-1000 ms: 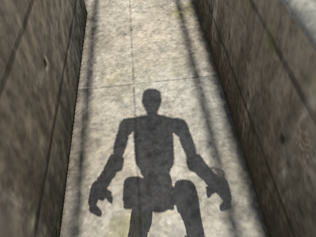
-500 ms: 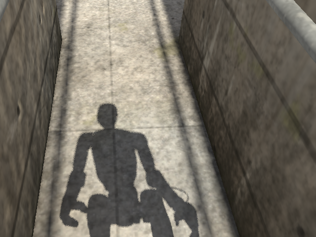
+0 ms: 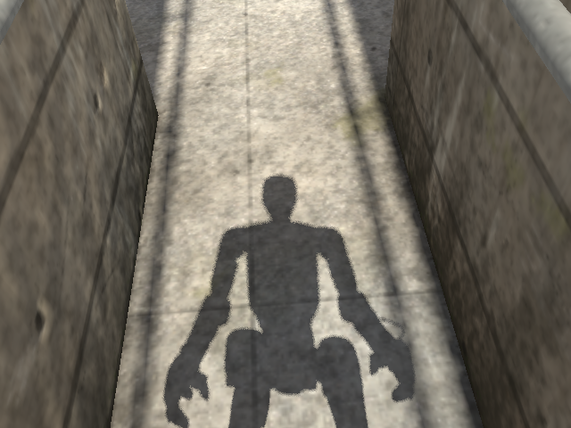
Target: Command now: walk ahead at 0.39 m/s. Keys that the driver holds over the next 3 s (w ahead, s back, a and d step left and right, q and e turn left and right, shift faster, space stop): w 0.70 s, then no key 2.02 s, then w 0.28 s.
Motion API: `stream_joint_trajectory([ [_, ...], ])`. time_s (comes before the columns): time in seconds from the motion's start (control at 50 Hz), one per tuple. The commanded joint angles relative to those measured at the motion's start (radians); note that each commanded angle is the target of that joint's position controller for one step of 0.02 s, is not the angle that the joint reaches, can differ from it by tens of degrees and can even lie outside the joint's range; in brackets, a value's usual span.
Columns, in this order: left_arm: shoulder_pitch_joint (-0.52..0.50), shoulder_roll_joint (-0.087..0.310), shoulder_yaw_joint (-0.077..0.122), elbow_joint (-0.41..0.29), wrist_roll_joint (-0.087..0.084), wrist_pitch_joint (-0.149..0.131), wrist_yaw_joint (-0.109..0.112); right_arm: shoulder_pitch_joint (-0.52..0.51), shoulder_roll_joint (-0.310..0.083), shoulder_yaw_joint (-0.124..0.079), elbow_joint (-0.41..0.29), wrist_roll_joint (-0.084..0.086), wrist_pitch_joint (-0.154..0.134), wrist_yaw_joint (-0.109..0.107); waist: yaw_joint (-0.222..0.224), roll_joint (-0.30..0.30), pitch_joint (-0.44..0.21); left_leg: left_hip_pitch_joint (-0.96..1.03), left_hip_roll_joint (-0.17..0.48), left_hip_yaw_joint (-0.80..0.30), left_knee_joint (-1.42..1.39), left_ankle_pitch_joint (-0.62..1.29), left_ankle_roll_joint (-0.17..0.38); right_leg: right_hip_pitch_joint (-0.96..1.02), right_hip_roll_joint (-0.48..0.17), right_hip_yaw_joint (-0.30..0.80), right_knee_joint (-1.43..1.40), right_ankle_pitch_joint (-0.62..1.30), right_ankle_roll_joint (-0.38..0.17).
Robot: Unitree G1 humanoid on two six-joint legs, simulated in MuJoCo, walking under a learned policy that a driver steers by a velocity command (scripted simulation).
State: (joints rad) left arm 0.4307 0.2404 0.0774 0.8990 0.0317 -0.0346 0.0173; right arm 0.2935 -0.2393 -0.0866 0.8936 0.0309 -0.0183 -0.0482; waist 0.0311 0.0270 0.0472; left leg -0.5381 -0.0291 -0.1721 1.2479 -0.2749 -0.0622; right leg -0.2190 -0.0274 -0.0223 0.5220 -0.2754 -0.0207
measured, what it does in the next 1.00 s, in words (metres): walks ahead: left foot, then right foot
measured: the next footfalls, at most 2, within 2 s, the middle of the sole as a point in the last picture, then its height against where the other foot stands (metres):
left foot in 0.28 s outside the picture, level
right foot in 0.80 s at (356, 385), level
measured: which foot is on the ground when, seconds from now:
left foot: up 0.00-0.26, down 0.28-0.80, up 0.82-1.00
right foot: down 0.00-0.30, up 0.32-0.78, down 0.80-1.00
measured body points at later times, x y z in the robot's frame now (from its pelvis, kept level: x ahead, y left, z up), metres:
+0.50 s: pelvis +0.28 +0.10 +0.00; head +0.29 +0.14 +0.45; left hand +0.34 +0.34 -0.16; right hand +0.22 -0.19 -0.11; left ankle +0.27 +0.21 -0.74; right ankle +0.24 -0.09 -0.59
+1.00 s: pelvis +0.51 +0.04 +0.00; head +0.54 +0.01 +0.44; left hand +0.55 +0.31 -0.13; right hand +0.55 -0.22 -0.16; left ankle +0.45 +0.24 -0.64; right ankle +0.57 -0.07 -0.74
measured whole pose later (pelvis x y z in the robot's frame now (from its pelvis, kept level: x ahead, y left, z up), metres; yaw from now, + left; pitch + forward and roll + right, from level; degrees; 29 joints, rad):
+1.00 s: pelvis +0.51 +0.04 +0.00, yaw +0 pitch -1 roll +2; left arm 0.31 0.21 0.05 0.89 0.05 -0.03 0.02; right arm 0.29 -0.23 -0.08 0.94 0.03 0.01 -0.06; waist 0.02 0.05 0.08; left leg -0.41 -0.06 -0.21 1.18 -0.43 -0.11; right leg -0.33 -0.04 -0.02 0.55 -0.20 -0.01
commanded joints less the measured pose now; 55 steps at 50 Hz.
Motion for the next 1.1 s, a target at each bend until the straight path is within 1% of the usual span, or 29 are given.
stream_joint_trajectory([
  [0.02,0.045,0.147,0.036,-0.025,-0.015,-0.018,0.028,0.042,0.008,0.006,-0.009,-0.014,0.016,0.014,-0.031,-0.174,0.053,-0.059,0.052,0.041,-0.252,0.087,-0.009,-0.004,-0.215,0.147,-0.188,0.337,-0.120],
  [0.04,0.062,0.186,0.054,-0.013,-0.036,-0.018,0.034,-0.022,0.009,0.013,-0.033,-0.020,0.010,0.025,-0.021,-0.205,0.059,-0.077,0.083,0.066,-0.334,0.144,-0.001,0.000,-0.218,0.182,-0.255,0.014,-0.124],
  [0.08,0.061,0.207,0.063,-0.023,-0.024,-0.020,0.038,-0.105,-0.022,0.019,-0.049,-0.019,0.016,0.023,0.008,-0.212,0.148,-0.153,0.116,0.072,-0.397,0.163,0.018,-0.001,-0.263,0.269,-0.355,-0.171,-0.138],
  [0.12,0.075,0.209,0.065,-0.014,-0.029,-0.024,0.037,-0.115,0.001,0.033,-0.041,-0.022,0.010,0.020,-0.001,-0.168,0.179,-0.141,0.130,0.077,-0.470,0.194,0.031,0.020,-0.280,0.209,-0.329,0.047,-0.132],
  [0.16,0.077,0.207,0.066,-0.004,-0.029,-0.046,0.020,-0.146,-0.048,0.022,-0.040,-0.015,-0.001,0.039,0.015,-0.172,0.142,-0.079,0.110,0.148,-0.523,0.203,0.042,0.062,-0.248,0.134,-0.306,0.115,-0.097],
  [0.2,0.045,0.206,0.057,-0.002,-0.069,-0.056,0.013,-0.218,-0.021,0.042,-0.066,-0.027,-0.009,0.052,0.017,-0.227,0.114,0.005,0.100,0.190,-0.603,0.202,0.077,0.077,-0.265,0.103,-0.336,0.164,-0.095],
  [0.24,0.033,0.181,0.038,0.008,-0.079,-0.065,0.018,-0.147,-0.067,0.017,-0.080,-0.020,-0.039,0.050,-0.067,-0.277,0.046,0.214,0.075,0.216,-0.643,0.141,0.105,0.101,-0.255,0.087,-0.292,0.173,-0.084],
  [0.28,0.004,0.089,0.001,0.007,-0.025,-0.049,-0.007,0.205,-0.188,-0.054,0.023,0.001,-0.036,0.063,-0.240,-0.225,-0.104,0.609,0.031,0.217,-0.627,0.141,0.115,-0.007,-0.118,-0.017,0.145,0.347,0.000],
  [0.3,0.021,0.036,-0.013,-0.031,0.000,-0.036,-0.001,0.343,-0.309,-0.080,0.055,-0.027,-0.038,0.060,-0.235,0.076,-0.143,0.725,0.239,-0.152,-0.708,0.183,0.173,-0.183,-0.011,-0.024,0.532,-0.017,0.072],
  [0.32,0.218,-0.076,-0.032,-0.014,-0.058,-0.033,0.016,0.394,-0.355,-0.089,0.079,-0.074,-0.061,0.067,-0.142,0.319,-0.239,0.771,0.456,-0.616,-0.966,0.047,0.326,-0.318,0.095,0.162,0.849,-0.308,0.085],
  [0.34,0.251,-0.008,-0.015,0.015,-0.083,-0.036,0.020,0.329,-0.251,-0.071,0.074,-0.041,-0.073,0.079,-0.125,0.194,-0.190,0.694,0.453,-0.677,-1.016,-0.176,0.324,-0.404,0.048,0.264,0.997,-0.212,0.073],
  [0.36,0.148,0.052,-0.004,-0.022,-0.078,-0.051,0.029,0.255,-0.193,-0.064,0.063,-0.011,-0.076,0.071,-0.118,0.178,-0.071,0.580,0.418,-0.472,-0.969,-0.065,0.271,-0.456,0.032,0.249,1.022,-0.137,0.058],
  [0.38,0.093,0.059,0.001,-0.026,-0.051,-0.049,0.040,0.212,-0.161,-0.055,0.068,-0.010,-0.070,0.070,-0.098,0.112,-0.034,0.494,0.392,-0.334,-0.937,0.065,0.232,-0.457,0.015,0.240,1.014,-0.092,0.045],
  [0.44,0.112,0.047,0.017,0.003,-0.023,-0.008,0.036,0.147,-0.076,-0.026,0.070,-0.027,-0.058,0.052,-0.026,0.172,0.007,0.374,0.305,-0.108,-0.908,0.237,0.185,-0.412,-0.004,0.216,0.956,-0.003,0.019],
  [0.5,0.047,0.010,0.007,-0.023,-0.033,0.019,0.028,0.186,-0.072,-0.016,0.078,-0.023,-0.058,0.030,-0.016,0.159,0.046,0.347,0.278,-0.030,-0.910,0.281,0.198,-0.488,-0.004,0.183,0.881,0.024,0.019],
  [0.6,-0.136,-0.031,-0.021,-0.113,-0.026,0.022,0.030,0.243,-0.150,-0.039,0.057,-0.037,-0.048,0.013,-0.044,0.111,0.103,0.346,0.325,0.027,-0.990,0.360,0.244,-0.587,-0.076,0.105,0.588,0.154,0.079],
  [0.7,-0.332,-0.008,-0.023,-0.179,-0.051,-0.003,-0.015,0.257,-0.198,-0.054,-0.014,-0.004,-0.053,-0.001,-0.087,0.104,0.164,0.255,0.319,0.114,-1.091,0.194,0.241,-0.347,-0.018,-0.047,0.260,0.262,0.086],
  [0.74,-0.248,0.045,0.002,-0.172,-0.021,-0.017,-0.029,0.232,-0.157,-0.036,-0.009,-0.039,-0.030,-0.004,-0.044,0.178,0.096,0.393,0.251,0.173,-0.924,0.641,0.193,-0.210,0.031,-0.049,0.147,0.244,0.049],
  [0.76,-0.099,0.074,0.029,-0.143,-0.013,-0.028,-0.021,0.203,-0.162,-0.028,0.010,-0.028,-0.031,-0.005,0.039,0.208,0.012,0.412,0.196,0.212,-0.734,0.824,0.159,-0.032,0.084,-0.079,0.096,0.219,0.028],
  [0.78,0.032,0.114,0.049,-0.102,-0.025,-0.023,-0.023,0.194,-0.084,0.004,0.046,-0.020,-0.045,0.007,0.125,0.192,-0.068,0.344,0.154,0.228,-0.542,0.764,0.123,0.164,0.086,-0.110,0.056,0.330,0.017],
  [0.8,0.209,0.206,0.068,-0.048,-0.011,-0.002,-0.022,0.184,-0.043,0.020,0.059,-0.017,-0.056,0.008,0.194,0.011,-0.136,0.150,0.064,0.202,-0.169,0.308,0.038,0.393,-0.061,0.083,0.050,0.566,-0.056],
  [0.82,0.172,0.275,0.043,-0.070,0.036,-0.006,-0.028,0.387,0.068,0.045,0.095,-0.015,-0.060,0.015,0.023,-0.315,-0.269,0.135,-0.065,-0.027,0.205,-0.418,-0.017,0.371,-0.374,0.520,0.025,1.110,-0.219],
  [0.84,0.163,0.251,0.044,-0.061,0.004,-0.007,-0.042,0.538,0.009,0.022,0.152,0.031,-0.055,0.014,0.000,-0.263,-0.368,0.150,-0.053,-0.133,0.294,-0.330,-0.030,0.299,-0.455,0.655,-0.130,0.776,-0.299],
  [0.86,0.052,0.148,0.024,-0.057,-0.017,0.003,-0.041,0.416,0.011,0.019,0.107,0.045,-0.032,0.010,-0.025,-0.189,-0.237,0.116,0.002,-0.048,0.250,-0.269,-0.066,0.168,-0.408,0.514,-0.162,0.601,-0.257],
  [0.88,-0.049,0.071,0.000,-0.060,-0.010,0.007,-0.038,0.297,-0.022,0.012,0.067,0.011,-0.009,-0.012,-0.027,-0.154,-0.098,0.114,0.027,-0.045,0.176,-0.230,-0.058,0.012,-0.337,0.400,-0.163,0.555,-0.199],
  [0.9,-0.120,0.062,-0.006,-0.070,0.009,0.009,-0.028,0.234,-0.053,-0.003,0.064,-0.012,0.019,-0.029,-0.037,-0.143,-0.029,0.136,0.028,-0.045,0.138,-0.208,-0.058,-0.092,-0.293,0.327,-0.171,0.522,-0.169],
  [0.96,-0.108,0.108,0.001,-0.060,0.031,-0.006,0.016,0.235,-0.036,-0.009,0.073,-0.006,0.050,-0.017,-0.061,-0.154,-0.017,0.204,0.001,-0.101,-0.021,-0.132,-0.046,-0.117,-0.273,0.241,-0.155,0.611,-0.145],
  [1.02,-0.078,0.116,0.009,-0.040,0.010,-0.011,0.040,0.169,0.019,0.008,0.065,-0.009,0.052,-0.010,-0.062,-0.170,-0.040,0.209,0.023,-0.074,-0.309,-0.117,-0.049,-0.053,-0.242,0.180,-0.156,0.583,-0.110],
  [1.1,-0.144,0.130,0.016,-0.060,-0.014,0.025,0.038,0.114,0.028,0.033,0.063,-0.008,0.067,0.022,-0.073,-0.248,-0.044,0.388,0.052,0.098,-0.687,0.079,-0.066,-0.095,-0.153,0.138,-0.215,0.070,-0.027],
])
Over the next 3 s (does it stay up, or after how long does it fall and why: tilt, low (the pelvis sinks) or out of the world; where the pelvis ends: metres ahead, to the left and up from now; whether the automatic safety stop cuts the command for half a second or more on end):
stays up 0.65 0.11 -0.01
